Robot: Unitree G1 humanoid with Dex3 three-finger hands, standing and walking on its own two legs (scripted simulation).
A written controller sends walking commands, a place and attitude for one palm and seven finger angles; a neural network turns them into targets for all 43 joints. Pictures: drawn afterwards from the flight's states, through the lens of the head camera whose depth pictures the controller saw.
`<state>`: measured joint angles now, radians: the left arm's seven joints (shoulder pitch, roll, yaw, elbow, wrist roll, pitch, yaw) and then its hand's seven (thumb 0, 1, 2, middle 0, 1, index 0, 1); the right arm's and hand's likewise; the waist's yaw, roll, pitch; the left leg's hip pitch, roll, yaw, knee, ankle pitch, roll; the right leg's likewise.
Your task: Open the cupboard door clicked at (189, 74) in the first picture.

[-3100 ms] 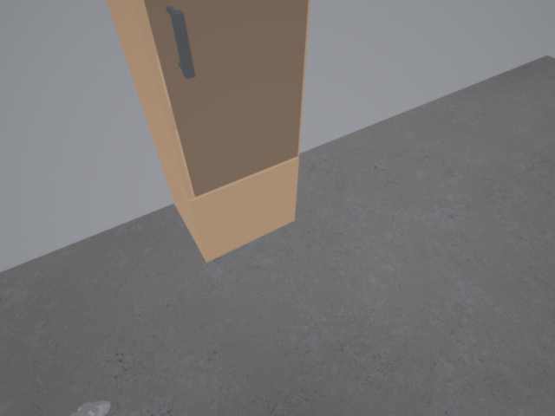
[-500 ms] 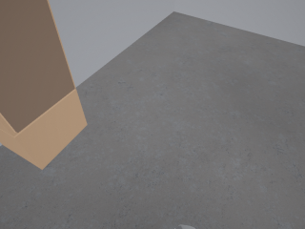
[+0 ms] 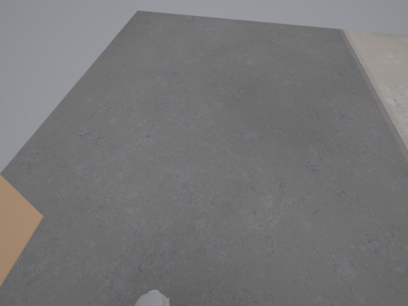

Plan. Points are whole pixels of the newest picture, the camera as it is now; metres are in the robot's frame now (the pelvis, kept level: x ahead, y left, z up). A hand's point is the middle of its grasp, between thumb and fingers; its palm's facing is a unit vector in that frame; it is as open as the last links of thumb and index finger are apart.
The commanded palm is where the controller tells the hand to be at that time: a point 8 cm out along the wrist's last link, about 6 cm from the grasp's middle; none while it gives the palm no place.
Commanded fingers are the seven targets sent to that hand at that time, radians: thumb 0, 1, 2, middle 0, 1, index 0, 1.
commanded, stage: walk to a spot facing it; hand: left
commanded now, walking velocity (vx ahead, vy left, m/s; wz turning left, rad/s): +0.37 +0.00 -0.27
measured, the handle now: out of the picture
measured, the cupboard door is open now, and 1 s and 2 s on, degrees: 0 0 0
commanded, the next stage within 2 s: turn to face it in 0.56 s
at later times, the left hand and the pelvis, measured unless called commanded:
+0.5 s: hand (134, 236) +0.31 +0.19 -0.17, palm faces -0.21 -0.97 -0.13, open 7.4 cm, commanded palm none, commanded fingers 0.00 0.90 0.90 -0.20 -0.30 -0.20 -0.30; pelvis +0.21 +0.03 +0.00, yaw -14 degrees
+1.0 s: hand (185, 170) +0.53 +0.07 -0.16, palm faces -0.23 -0.95 -0.20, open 7.2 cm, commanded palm none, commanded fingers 0.00 0.90 0.90 -0.20 -0.30 -0.20 -0.30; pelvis +0.37 -0.07 +0.00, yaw -15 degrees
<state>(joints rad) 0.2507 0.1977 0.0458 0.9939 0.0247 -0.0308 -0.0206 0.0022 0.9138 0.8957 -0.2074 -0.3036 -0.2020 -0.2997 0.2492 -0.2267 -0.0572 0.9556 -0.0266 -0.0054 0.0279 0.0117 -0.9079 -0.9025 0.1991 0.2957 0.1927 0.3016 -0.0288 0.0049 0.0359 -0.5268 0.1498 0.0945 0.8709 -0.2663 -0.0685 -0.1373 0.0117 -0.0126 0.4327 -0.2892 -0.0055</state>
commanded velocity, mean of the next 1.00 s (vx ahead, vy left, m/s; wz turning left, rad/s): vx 0.19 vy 0.00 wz -0.10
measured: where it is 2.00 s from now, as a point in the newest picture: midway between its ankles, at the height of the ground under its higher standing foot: (221, 274)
